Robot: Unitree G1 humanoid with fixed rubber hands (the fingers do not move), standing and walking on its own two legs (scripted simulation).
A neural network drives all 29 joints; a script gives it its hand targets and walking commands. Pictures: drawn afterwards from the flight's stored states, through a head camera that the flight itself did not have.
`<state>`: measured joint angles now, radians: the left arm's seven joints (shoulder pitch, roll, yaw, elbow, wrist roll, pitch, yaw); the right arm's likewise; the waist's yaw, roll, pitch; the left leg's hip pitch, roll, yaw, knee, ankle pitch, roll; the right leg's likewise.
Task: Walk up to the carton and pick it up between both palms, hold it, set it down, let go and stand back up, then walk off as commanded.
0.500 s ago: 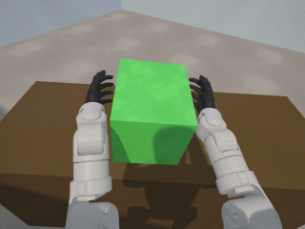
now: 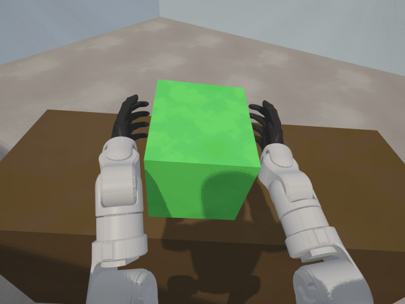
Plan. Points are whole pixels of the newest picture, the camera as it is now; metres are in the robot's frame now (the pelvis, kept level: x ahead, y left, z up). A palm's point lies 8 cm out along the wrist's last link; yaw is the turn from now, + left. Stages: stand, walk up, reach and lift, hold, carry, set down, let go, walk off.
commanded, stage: hold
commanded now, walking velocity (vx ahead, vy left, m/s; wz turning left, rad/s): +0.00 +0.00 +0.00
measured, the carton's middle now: (196, 151) +0.38 +0.01 +0.13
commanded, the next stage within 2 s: none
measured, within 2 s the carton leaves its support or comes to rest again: neither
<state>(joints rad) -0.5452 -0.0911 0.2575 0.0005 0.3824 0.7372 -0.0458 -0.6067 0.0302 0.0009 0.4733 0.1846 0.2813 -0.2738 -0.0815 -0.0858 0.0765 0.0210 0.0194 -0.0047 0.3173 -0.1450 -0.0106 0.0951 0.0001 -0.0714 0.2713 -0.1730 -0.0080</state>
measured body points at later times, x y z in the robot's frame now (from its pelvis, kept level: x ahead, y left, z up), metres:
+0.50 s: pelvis +0.00 +0.00 +0.00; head -0.04 +0.03 +0.45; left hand +0.37 +0.14 +0.19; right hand +0.37 -0.14 +0.18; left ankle +0.03 +0.12 -0.75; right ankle +0.00 -0.11 -0.75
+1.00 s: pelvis +0.00 +0.00 +0.00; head -0.04 +0.04 +0.45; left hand +0.36 +0.15 +0.19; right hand +0.37 -0.13 +0.18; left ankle +0.03 +0.12 -0.75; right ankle +0.00 -0.11 -0.75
